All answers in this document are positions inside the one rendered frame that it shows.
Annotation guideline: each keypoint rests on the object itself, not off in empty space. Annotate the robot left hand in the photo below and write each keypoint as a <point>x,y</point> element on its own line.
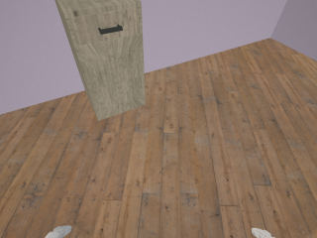
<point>59,232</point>

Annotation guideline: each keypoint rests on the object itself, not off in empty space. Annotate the cabinet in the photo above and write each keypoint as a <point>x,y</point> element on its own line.
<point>112,71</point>

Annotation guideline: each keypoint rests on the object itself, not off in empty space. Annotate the handle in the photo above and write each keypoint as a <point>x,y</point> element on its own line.
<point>111,30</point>

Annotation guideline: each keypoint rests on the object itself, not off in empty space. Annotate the robot right hand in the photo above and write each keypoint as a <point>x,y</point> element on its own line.
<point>261,233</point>

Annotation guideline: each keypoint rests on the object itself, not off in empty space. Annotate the drawer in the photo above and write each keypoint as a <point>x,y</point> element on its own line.
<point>85,27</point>

